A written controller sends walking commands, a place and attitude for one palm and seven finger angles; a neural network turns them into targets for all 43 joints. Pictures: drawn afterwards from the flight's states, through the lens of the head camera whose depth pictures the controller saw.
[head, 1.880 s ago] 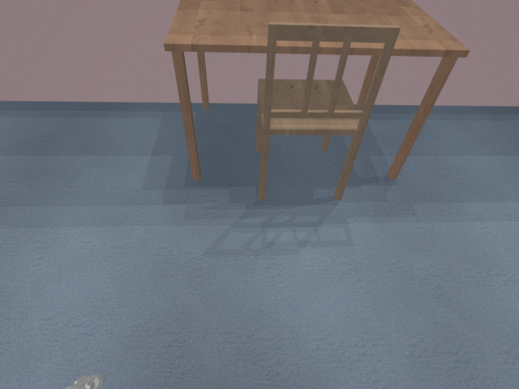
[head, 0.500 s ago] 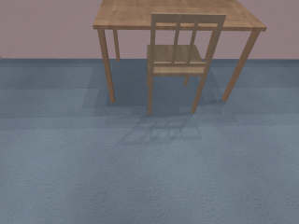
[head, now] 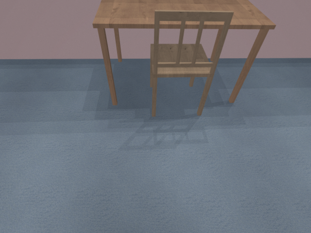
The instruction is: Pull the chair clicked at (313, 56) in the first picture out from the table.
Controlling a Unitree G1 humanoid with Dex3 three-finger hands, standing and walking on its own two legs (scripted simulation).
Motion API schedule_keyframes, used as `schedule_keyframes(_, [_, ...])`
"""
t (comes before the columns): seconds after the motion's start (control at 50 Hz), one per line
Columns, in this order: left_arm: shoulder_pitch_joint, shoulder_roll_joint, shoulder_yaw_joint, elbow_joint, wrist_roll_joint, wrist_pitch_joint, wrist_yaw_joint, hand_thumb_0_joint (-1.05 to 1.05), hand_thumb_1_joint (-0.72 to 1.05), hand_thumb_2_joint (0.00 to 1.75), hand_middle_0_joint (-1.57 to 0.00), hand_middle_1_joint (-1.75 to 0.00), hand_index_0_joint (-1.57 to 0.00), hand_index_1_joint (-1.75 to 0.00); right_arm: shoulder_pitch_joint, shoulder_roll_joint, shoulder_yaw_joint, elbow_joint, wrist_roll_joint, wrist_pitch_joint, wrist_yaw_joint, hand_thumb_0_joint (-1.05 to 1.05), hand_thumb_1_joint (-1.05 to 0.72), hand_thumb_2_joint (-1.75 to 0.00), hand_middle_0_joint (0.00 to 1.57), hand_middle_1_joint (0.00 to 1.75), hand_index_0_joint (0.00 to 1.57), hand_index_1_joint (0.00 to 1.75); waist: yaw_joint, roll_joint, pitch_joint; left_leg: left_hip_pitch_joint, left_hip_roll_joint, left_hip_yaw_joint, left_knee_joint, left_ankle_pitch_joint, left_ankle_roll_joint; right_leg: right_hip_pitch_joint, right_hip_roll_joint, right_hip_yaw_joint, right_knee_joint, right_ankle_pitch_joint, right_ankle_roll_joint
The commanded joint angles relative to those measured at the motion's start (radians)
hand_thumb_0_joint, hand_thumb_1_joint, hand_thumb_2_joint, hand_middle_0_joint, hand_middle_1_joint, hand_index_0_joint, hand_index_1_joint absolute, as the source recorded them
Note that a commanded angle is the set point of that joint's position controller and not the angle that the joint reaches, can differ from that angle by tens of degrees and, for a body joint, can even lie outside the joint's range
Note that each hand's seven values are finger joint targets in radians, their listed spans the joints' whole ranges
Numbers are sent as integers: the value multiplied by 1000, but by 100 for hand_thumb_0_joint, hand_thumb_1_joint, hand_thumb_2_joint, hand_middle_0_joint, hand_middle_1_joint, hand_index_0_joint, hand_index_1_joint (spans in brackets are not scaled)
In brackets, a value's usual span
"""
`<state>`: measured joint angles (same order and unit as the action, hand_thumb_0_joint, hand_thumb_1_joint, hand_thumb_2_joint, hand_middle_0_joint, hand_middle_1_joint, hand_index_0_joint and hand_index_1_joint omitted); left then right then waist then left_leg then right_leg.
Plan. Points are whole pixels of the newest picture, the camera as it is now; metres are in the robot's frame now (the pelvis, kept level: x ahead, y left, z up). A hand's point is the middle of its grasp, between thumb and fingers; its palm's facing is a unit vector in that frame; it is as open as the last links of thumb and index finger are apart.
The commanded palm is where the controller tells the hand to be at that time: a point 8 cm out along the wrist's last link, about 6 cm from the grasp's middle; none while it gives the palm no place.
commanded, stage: walk to a spot facing it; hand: left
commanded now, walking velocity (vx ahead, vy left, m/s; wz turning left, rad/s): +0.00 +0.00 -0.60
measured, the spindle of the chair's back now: (180, 43) +1.18 -0.07 -0.10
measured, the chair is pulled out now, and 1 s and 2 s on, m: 0.00 0.00 0.00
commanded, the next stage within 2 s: none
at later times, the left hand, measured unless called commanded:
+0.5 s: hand out of the picture +0.04 +0.16 -0.16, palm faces -0.17 -0.96 -0.22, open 7.4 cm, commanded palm none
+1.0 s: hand (113, 174) +0.34 +0.18 -0.18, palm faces -0.46 -0.87 -0.17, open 7.4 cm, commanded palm none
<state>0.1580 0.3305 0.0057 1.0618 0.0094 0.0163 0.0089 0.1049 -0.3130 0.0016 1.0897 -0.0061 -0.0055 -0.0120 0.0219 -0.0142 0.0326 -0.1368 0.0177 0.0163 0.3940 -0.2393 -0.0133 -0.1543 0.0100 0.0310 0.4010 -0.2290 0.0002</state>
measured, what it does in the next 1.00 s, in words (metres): walks ahead, turning right: left foot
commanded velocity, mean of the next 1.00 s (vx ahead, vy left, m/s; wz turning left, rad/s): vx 0.25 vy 0.00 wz -0.60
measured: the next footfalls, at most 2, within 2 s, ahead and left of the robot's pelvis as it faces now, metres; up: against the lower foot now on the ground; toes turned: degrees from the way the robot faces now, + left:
left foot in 0.80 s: +0.22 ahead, +0.08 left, +0.00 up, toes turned -21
right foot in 1.36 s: +0.36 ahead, -0.18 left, +0.00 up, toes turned -53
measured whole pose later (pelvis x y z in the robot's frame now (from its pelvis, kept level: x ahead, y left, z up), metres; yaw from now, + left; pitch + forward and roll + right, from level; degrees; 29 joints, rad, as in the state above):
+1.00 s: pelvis +0.19 +0.02 +0.00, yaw -32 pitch +0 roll -3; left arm 0.28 0.29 0.11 0.95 0.04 0.02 -0.03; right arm 0.31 -0.14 -0.02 0.95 -0.01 -0.08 -0.02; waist 0.02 -0.07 0.00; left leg -0.12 0.06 0.19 0.42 -0.31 0.04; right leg -0.57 -0.02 0.00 1.23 -0.24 0.01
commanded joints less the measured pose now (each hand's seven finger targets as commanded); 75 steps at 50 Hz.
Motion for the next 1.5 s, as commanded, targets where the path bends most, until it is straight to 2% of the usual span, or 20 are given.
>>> schedule_keyframes(0.0, [29,115,33,-83,5,11,5,0,90,90,-20,-30,-20,-30,56,-124,-44,-79,-5,9,-21,0,-90,-90,20,30,20,30,-27,14,-56,44,132,-22,46,241,18,-81,-107,114,54,337,-26])
schedule_keyframes(0.18, [64,43,64,-184,9,37,-17,0,90,90,-20,-30,-20,-30,13,-145,-90,-183,-11,7,-20,0,-90,-90,20,30,20,30,-7,228,-21,-63,369,-102,-29,309,184,-226,-36,0,514,-293,17])
schedule_keyframes(0.24, [223,26,76,-151,14,23,-31,0,90,90,-20,-30,-20,-30,-47,-136,-94,-203,-16,14,-13,0,-90,-90,20,30,20,30,79,126,-66,-175,289,32,190,15,84,1,-41,-45,239,-125,8])
schedule_keyframes(0.26, [288,93,88,-136,25,7,-27,0,90,90,-20,-30,-20,-30,-29,-78,-83,-215,-9,26,-5,0,-90,-90,20,30,20,30,105,-153,-64,-314,146,138,483,-240,1,75,-137,161,-17,-165,-21])
schedule_keyframes(0.28, [303,193,99,-145,25,-8,-11,0,90,90,-20,-30,-20,-30,-36,-2,-64,-265,-12,24,2,0,-90,-90,20,30,20,30,95,-420,4,-587,-2,96,769,-431,-46,64,-355,640,-210,-147,-113])
schedule_keyframes(0.3, [299,188,101,-156,11,-4,4,0,90,90,-20,-30,-20,-30,-69,-51,-72,-282,-14,25,3,0,-90,-90,20,30,20,30,93,-289,35,-579,40,-33,804,-363,-31,-3,-381,657,-272,-268,-153])
schedule_keyframes(0.42, [210,66,82,-168,8,-55,-8,0,90,90,-20,-30,-20,-30,0,-21,-81,-222,-22,-6,25,0,-90,-90,20,30,20,30,7,-17,6,-493,83,-16,710,-35,-44,-12,-209,377,-196,-149,-174])
schedule_keyframes(0.72, [216,69,99,-153,19,-55,-4,0,90,90,-20,-30,-20,-30,16,14,-74,-280,-2,-53,16,0,-90,-90,20,30,20,30,-11,-135,-13,-136,4,22,153,-46,-36,-101,-150,367,-42,57,-159])
schedule_keyframes(0.74, [183,55,100,-163,14,-53,-5,0,90,90,-20,-30,-20,-30,132,-17,-80,-242,0,-60,3,0,-90,-90,20,30,20,30,-63,-77,-46,61,15,10,47,-9,-28,-200,-91,319,65,54,-125])
schedule_keyframes(0.78, [199,-46,84,-195,0,-56,-26,0,90,90,-20,-30,-20,-30,391,-201,-117,-177,-18,-68,-12,0,-90,-90,20,30,20,30,-137,364,-183,410,470,-497,-126,-193,96,-559,95,39,619,-359,-16])
schedule_keyframes(0.8, [152,-18,88,-208,10,-58,-26,0,90,90,-20,-30,-20,-30,372,-188,-108,-190,-13,-54,-11,0,-90,-90,20,30,20,30,-130,250,-107,271,514,-558,-175,-288,147,-572,21,63,732,-337,-14])
schedule_keyframes(0.94, [157,-78,89,-158,29,-5,-56,0,90,90,-20,-30,-20,-30,267,38,-48,-162,-8,-92,-22,0,-90,-90,20,30,20,30,1,179,62,7,258,33,-165,302,-12,-520,-62,-8,889,47,17])
schedule_keyframes(1.18, [-151,-117,53,-234,23,-2,-65,0,90,90,-20,-30,-20,-30,472,32,-37,-49,-18,-85,-34,0,-90,-90,20,30,20,30,-62,127,113,266,257,235,-92,882,11,-571,-13,-211,453,70,-27])
schedule_keyframes(1.26, [-40,-78,63,-206,24,-19,-52,0,90,90,-20,-30,-20,-30,455,-24,-57,-49,-9,-74,-32,0,-90,-90,20,30,20,30,2,195,2,299,282,297,156,1303,16,-322,82,-278,297,-9,-93])
schedule_keyframes(1.3, [137,-6,85,-156,28,-38,-42,0,90,90,-20,-30,-20,-30,408,-39,-61,-75,-1,-71,-24,0,-90,-90,20,30,20,30,83,219,-94,126,295,279,455,1162,1,10,65,-234,178,-5,-136])
schedule_keyframes(1.32, [264,62,101,-123,27,-44,-37,0,90,90,-20,-30,-20,-30,366,-13,-54,-102,13,-68,-13,0,-90,-90,20,30,20,30,154,97,-164,-140,255,295,761,667,-9,302,-81,-67,121,119,-213])
schedule_keyframes(1.34, [333,137,116,-114,11,-52,-25,0,90,90,-20,-30,-20,-30,361,62,-47,-147,22,-76,-12,0,-90,-90,20,30,20,30,136,-82,-269,-460,67,224,1123,-315,-49,486,-392,478,52,309,-359])
schedule_keyframes(1.36, [300,157,119,-121,-13,-41,-13,0,90,90,-20,-30,-20,-30,273,32,-60,-177,13,-75,-17,0,-90,-90,20,30,20,30,123,-10,-219,-548,77,50,1175,-310,-16,422,-425,537,-49,262,-388])
schedule_keyframes(1.42, [122,45,89,-152,-10,-58,-4,0,90,90,-20,-30,-20,-30,262,51,-61,-168,-7,-49,-6,0,-90,-90,20,30,20,30,-10,55,15,-494,175,-9,1008,-90,-33,25,-306,280,-127,241,-167])
schedule_keyframes(1.48, [100,21,80,-144,9,-81,-5,0,90,90,-20,-30,-20,-30,291,80,-64,-159,-16,-21,-3,0,-90,-90,20,30,20,30,-72,38,45,-400,172,12,852,-69,-48,-169,-228,140,-150,290,-209])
